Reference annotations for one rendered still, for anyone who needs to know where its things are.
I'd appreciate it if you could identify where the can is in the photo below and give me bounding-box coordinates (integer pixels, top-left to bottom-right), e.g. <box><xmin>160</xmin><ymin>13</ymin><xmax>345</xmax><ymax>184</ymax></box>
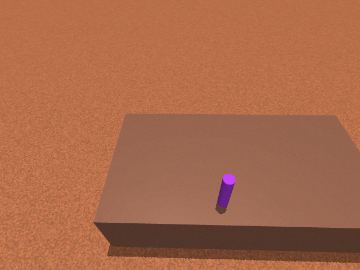
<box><xmin>217</xmin><ymin>174</ymin><xmax>236</xmax><ymax>208</ymax></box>

